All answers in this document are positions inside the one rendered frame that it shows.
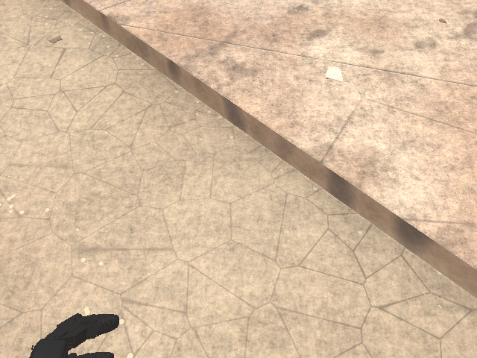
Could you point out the left robot hand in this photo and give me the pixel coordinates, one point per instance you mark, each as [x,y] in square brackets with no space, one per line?
[71,333]

